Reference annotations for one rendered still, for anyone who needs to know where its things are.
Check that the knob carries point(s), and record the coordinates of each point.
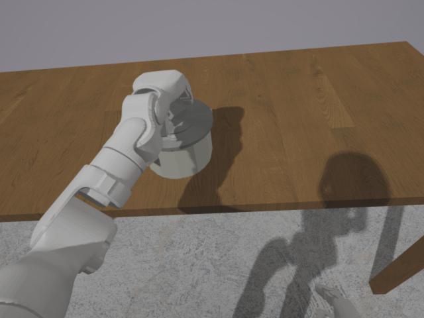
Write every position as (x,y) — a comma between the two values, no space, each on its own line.
(177,112)

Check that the table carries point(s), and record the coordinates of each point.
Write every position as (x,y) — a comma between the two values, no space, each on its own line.
(316,128)

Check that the left robot forearm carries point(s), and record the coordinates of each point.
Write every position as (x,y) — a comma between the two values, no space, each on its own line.
(109,178)

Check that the robot left hand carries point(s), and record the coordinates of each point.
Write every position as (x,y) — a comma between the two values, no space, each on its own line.
(174,84)

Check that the pot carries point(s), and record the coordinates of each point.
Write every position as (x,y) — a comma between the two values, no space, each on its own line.
(183,163)

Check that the lid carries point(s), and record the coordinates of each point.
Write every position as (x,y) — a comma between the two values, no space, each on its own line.
(191,129)

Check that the robot left upper arm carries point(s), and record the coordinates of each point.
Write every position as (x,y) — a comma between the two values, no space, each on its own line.
(40,284)

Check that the robot right hand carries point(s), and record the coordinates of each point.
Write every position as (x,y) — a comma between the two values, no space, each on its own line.
(343,308)

